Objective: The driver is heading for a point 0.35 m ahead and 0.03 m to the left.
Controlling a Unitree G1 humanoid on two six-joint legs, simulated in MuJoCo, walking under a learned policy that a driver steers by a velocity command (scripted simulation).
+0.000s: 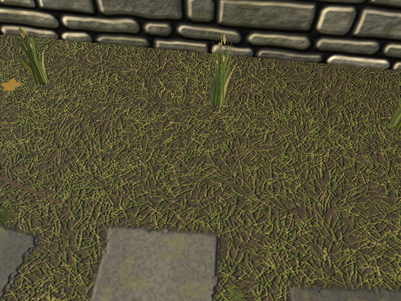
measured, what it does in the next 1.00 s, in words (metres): steps on the spot: right foot, then left foot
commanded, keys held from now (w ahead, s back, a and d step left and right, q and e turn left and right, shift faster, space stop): e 0.14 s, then no key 0.86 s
